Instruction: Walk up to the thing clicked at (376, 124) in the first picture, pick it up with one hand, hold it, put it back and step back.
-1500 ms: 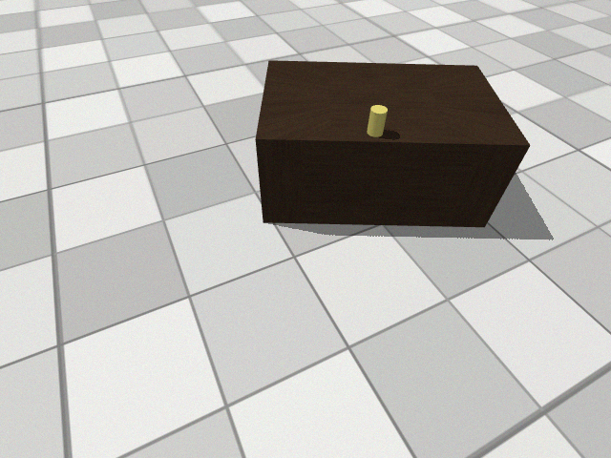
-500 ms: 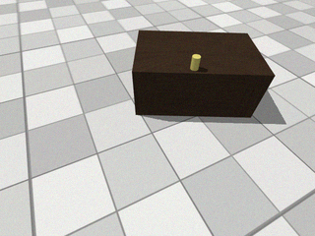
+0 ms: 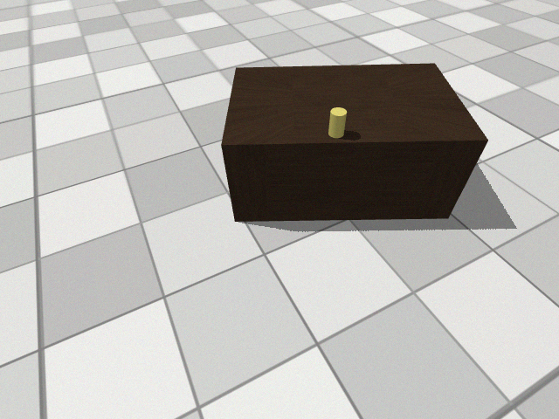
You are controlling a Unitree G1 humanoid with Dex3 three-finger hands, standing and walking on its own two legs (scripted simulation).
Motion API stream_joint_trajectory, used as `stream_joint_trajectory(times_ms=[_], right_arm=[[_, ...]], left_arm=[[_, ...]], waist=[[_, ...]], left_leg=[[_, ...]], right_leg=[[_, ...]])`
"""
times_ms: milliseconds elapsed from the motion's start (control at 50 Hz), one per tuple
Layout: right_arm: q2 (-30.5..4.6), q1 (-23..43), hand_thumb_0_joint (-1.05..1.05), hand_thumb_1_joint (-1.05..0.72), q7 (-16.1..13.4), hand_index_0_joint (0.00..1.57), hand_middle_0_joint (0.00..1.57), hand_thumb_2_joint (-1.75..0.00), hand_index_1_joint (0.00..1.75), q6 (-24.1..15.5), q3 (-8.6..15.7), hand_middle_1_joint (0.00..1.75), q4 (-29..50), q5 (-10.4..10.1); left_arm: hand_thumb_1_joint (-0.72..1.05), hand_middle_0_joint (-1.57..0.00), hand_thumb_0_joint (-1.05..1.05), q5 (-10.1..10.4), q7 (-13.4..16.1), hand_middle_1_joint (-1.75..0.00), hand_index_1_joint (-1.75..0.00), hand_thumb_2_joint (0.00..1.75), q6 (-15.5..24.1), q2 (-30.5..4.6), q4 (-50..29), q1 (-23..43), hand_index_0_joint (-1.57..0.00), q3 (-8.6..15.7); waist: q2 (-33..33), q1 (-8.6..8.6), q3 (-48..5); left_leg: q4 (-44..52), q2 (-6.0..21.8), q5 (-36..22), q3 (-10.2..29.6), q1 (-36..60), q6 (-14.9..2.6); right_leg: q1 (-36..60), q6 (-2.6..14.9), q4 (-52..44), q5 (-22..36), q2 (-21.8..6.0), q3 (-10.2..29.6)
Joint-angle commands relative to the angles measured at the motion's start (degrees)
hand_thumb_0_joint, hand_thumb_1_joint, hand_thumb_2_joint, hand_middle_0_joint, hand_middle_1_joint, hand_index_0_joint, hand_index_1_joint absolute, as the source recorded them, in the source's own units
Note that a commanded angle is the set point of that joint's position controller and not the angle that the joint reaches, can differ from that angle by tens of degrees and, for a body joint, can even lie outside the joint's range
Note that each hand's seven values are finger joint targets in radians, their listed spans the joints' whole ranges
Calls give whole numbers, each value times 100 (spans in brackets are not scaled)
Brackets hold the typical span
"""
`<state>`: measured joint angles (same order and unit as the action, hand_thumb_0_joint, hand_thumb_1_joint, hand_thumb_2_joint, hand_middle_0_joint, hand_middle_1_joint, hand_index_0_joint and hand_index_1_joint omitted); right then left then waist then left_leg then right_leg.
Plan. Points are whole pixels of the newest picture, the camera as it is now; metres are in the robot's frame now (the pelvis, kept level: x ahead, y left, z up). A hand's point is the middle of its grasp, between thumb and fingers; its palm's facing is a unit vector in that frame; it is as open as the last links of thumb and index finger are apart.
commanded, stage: walk up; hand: right
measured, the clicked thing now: (337, 123) +1.19 -0.20 -0.27
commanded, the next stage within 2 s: none
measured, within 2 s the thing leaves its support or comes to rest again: neither
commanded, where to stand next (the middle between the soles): +0.82 +0.01 m, yaw +0 degrees
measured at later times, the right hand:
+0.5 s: hand (415, 320) +0.32 -0.23 -0.11, palm faces -0.02 +0.93 -0.37, open 7.4 cm
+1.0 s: hand (415, 252) +0.49 -0.28 -0.14, palm faces -0.05 +0.95 -0.32, open 7.4 cm
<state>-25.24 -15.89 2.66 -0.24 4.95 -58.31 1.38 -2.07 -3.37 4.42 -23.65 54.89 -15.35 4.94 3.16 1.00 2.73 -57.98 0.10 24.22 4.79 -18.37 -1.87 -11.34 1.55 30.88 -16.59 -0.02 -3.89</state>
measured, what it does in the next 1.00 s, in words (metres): walks ahead: left foot, then right foot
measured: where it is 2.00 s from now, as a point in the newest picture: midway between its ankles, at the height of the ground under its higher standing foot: (286, 290)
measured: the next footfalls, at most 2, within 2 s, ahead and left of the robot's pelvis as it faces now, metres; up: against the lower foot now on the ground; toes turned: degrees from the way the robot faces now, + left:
left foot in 0.30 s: +0.30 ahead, +0.14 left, +0.00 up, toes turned +6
right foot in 0.72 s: +0.46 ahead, -0.13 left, +0.00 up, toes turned -5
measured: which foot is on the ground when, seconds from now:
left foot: up 0.00-0.28, down 0.30-0.74, up 0.76-1.00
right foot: down 0.00-0.32, up 0.34-0.70, down 0.72-1.00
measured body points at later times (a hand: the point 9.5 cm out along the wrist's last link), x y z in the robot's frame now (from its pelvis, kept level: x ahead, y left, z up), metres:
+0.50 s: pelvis +0.21 +0.03 +0.00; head +0.23 +0.05 +0.45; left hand +0.26 +0.35 -0.13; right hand +0.32 -0.28 -0.09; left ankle +0.26 +0.14 -0.73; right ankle +0.20 -0.11 -0.67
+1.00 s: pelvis +0.43 -0.01 +0.01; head +0.44 -0.03 +0.45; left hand +0.48 +0.31 -0.09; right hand +0.49 -0.33 -0.12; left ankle +0.49 +0.13 -0.69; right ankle +0.42 -0.13 -0.73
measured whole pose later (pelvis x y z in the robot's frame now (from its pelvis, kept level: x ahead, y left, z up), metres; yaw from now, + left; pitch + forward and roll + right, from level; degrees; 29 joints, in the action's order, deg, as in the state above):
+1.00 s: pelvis +0.43 -0.01 +0.01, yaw -1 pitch -2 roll +0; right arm -24.1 -16.2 3.9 -2.0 3.4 -50.1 0.8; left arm -0.8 -2.7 5.4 -22.5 48.0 -18.9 2.5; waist 3.3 1.4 3.6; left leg -49.9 4.2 17.3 0.1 -28.2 0.0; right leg -10.5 1.6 27.6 -15.5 -1.3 -4.6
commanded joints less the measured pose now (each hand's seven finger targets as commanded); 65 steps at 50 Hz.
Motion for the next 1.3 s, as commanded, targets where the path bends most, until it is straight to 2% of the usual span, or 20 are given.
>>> stream_joint_trajectory(times_ms=[0, 200, 260, 280, 300, 320, 360, 420, 580, 680, 700, 720, 740, 840, 1020, 1100, 1120, 1140, 1160, 1280], right_arm=[[-1024, 128, 0, -90, 54, 20, 20, -90, 30, -332, 170, 30, 584, -68], [-768, 954, 0, -90, 214, 20, 20, -90, 30, -346, 210, 30, 1257, 31], [-933, -40, 0, -90, 120, 20, 20, -90, 30, -410, 348, 30, 1022, 74], [-1283, -908, 0, -90, 55, 20, 20, -90, 30, -445, 487, 30, 882, 149], [-1805, -1361, 0, -90, -14, 20, 20, -90, 30, -472, 627, 30, 993, 183], [-1859, -1214, 0, -90, -25, 20, 20, -90, 30, -472, 659, 30, 1073, -121], [-1490, -260, 0, -90, -72, 20, 20, -90, 30, -453, 456, 30, 1331, -177], [-1147, 111, 0, -90, -66, 20, 20, -90, 30, -530, 288, 30, 1444, -138], [-1332, -101, 0, -90, 14, 20, 20, -90, 30, -596, 325, 30, 1536, -80], [-1055, 71, 0, -90, -8, 20, 20, -90, 30, -492, 169, 30, 1641, -99], [-777, -151, 0, -90, -15, 20, 20, -90, 30, -493, 62, 30, 1646, -87], [-460, -337, 0, -90, -3, 20, 20, -90, 30, -473, -57, 30, 1760, -130], [-1057, -129, 0, -90, -94, 20, 20, -90, 30, -394, 107, 30, 1599, -62], [-1035, -547, 0, -90, -15, 20, 20, -90, 30, -344, 122, 30, 1073, -143], [-753, 303, 0, -90, 150, 20, 20, -90, 30, -409, 142, 30, 1392, -19], [-937, -502, 0, -90, 92, 20, 20, -90, 30, -498, 282, 30, 1111, -18], [-1301, -1110, 0, -90, 26, 20, 20, -90, 30, -543, 402, 30, 968, 38], [-1806, -1322, 0, -90, -38, 20, 20, -90, 30, -580, 524, 30, 1119, 84], [-1950, -1149, 0, -90, -43, 20, 20, -90, 30, -552, 550, 30, 1206, -149], [-1262, -289, 0, -90, -114, 20, 20, -90, 30, -591, 244, 30, 1424, -120]], left_arm=[[90, -20, 0, 157, 149, -30, -30, 90, 151, -1404, -523, 83, -20, 277], [90, -20, 0, 150, 138, -30, -30, 90, 136, -1505, -818, -317, -20, 258], [90, -20, 0, 163, 168, -30, -30, 90, 88, -1432, -892, -339, -20, 166], [90, -20, 0, 195, 190, -30, -30, 90, 61, -1140, -941, -619, -20, 64], [90, -20, 0, 328, 218, -30, -30, 90, 51, -797, -1044, -883, -20, 16], [90, -20, 0, 261, 277, -30, -30, 90, 40, -1342, -992, -610, -20, 109], [90, -20, 0, 301, 237, -30, -30, 90, 27, -1364, -842, -750, -20, 50], [90, -20, 0, 227, 104, -30, -30, 90, -19, -1218, -626, -979, -20, 80], [90, -20, 0, 83, -130, -30, -30, 90, 14, -1015, -904, 15, -20, 125], [90, -20, 0, 67, -34, -30, -30, 90, 125, -1229, -591, -688, -20, 281], [90, -20, 0, 52, 43, -30, -30, 90, 174, -1509, -498, -1274, -20, 407], [90, -20, 0, 73, 123, -30, -30, 90, 226, -2090, -638, -1431, -20, 507], [90, -20, 0, 156, 111, -30, -30, 90, 202, -2212, -712, -1181, -20, 466], [90, -20, 0, 243, 186, -30, -30, 90, 193, -1526, -910, -410, -20, 255], [90, -20, 0, 162, 162, -30, -30, 90, 207, -1586, -1160, -481, -20, 255], [90, -20, 0, 156, 162, -30, -30, 90, 127, -1462, -1224, -316, -20, 151], [90, -20, 0, 181, 169, -30, -30, 90, 108, -1134, -1245, -538, -20, 32], [90, -20, 0, 249, 155, -30, -30, 90, 87, -705, -1317, -690, -20, -68], [90, -20, 0, 214, 266, -30, -30, 90, 21, -1331, -1146, -622, -20, 69], [90, -20, 0, 206, 118, -30, -30, 90, -56, -1181, -698, -824, -20, 60]], waist=[[-738, 3, 448], [-818, 226, 357], [-214, -380, -130], [624, -743, -629], [1601, -846, -1159], [744, -849, -1330], [330, -285, -403], [447, -65, 73], [463, -291, 108], [-387, 296, -358], [-1384, 590, -660], [-2425, 542, -684], [-1728, 520, -383], [-1213, -3, -14], [-1067, 160, 47], [-423, -408, -331], [628, -675, -693], [1679, -660, -766], [845, -645, -671], [638, -135, 34]], left_leg=[[-6, 371, -732, 355, -1466, 94], [2416, 454, -1667, -750, -363, 62], [2789, 31, -1254, -1044, 1325, -180], [3074, 422, -476, -386, 2501, -538], [3737, 2157, 49, 2771, 3467, -1233], [4335, 2468, 358, 3526, 2970, -1508], [4368, 2087, 216, 1811, 1713, -1119], [4451, 1613, -761, 464, 507, -977], [4440, 1411, -333, -74, 695, -1063], [2585, 1047, -1086, -616, -197, -599], [978, 620, -995, -962, -643, -393], [-454, -136, 588, -1012, -1855, -64], [-967, 93, 823, -450, -2059, -29], [-309, 460, -462, -118, -1379, 42], [2068, 488, -1266, -711, -682, 143], [2729, 99, -1339, -957, 1346, -76], [3242, 516, -542, -219, 2185, -337], [3916, 2088, 158, 2517, 2820, -855], [4319, 2605, 556, 3289, 2236, -1418], [4179, 1524, -1745, 362, 690, -1004]], right_leg=[[551, 873, -2225, -571, -1542, 1849], [442, 881, -1459, 1272, -1349, 628], [-94, 695, 445, 2423, -970, 252], [-940, 460, 2148, 2136, -563, -16], [-2448, 96, 3908, -315, 469, 51], [-2353, 243, 4176, -1479, 262, 1095], [-2248, 181, 4152, -638, -181, 1265], [-1638, 10, 3189, -381, -460, 884], [-1495, -87, 717, 570, -562, 227], [746, 75, 38, 646, -159, -18], [1475, 226, -502, -312, -569, 701], [1841, 762, -1566, -1227, -2140, 3541], [1307, 1358, -1725, -1478, -2586, 4385], [335, 1016, -1516, 597, -1518, 1721], [126, 1067, -1260, 962, -1490, 848], [-703, 729, 219, 1406, -1207, 516], [-1206, 505, 1857, 1346, -715, 86], [-2693, 133, 3230, -1046, 122, 75], [-2723, 198, 3750, -1512, -76, 646], [-1787, -40, 2691, -307, -562, 610]])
